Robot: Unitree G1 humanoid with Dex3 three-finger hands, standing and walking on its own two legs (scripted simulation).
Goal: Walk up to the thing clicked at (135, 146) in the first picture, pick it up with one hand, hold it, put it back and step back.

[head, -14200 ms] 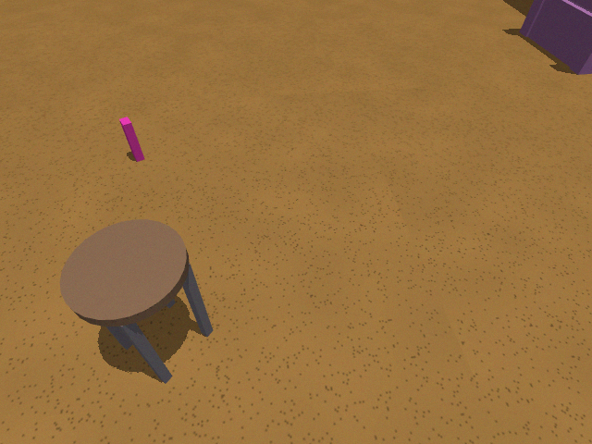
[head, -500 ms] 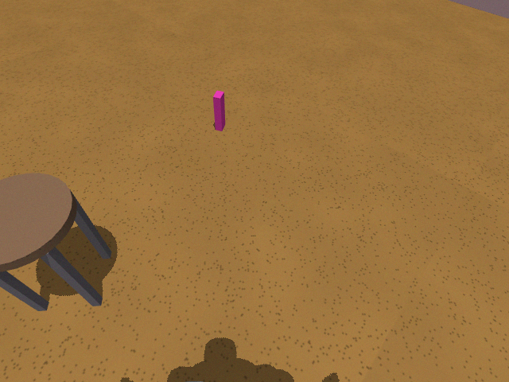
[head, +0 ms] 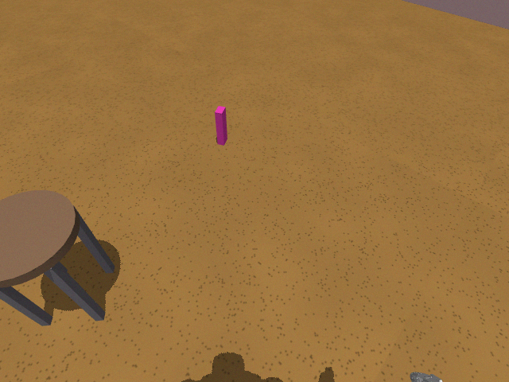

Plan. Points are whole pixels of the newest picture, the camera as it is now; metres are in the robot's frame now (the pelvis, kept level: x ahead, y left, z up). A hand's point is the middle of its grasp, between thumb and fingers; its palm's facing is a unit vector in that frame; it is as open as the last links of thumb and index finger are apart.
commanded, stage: walk up
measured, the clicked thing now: (221, 126) +1.50 +0.17 -0.65
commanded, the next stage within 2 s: stand in 0.24 s
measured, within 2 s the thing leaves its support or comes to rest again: neither
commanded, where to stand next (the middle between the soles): +0.06 -0.01 m, yaw -2 degrees
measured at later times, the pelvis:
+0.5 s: pelvis +0.00 +0.00 +0.02, yaw +0 degrees
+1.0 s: pelvis +0.00 -0.01 +0.02, yaw -1 degrees
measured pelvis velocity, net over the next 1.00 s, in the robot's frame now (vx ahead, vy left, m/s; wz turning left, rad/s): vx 0.00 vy -0.01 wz -0.01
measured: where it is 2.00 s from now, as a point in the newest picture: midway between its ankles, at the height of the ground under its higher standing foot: outside the picture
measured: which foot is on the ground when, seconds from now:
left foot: down 0.00-1.00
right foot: down 0.00-1.00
